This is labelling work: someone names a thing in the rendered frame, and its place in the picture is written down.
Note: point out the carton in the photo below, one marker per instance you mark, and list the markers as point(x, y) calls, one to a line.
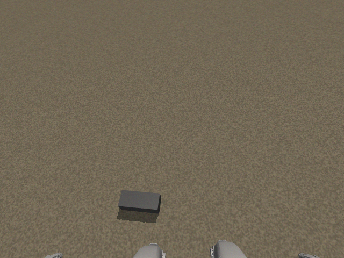
point(140, 201)

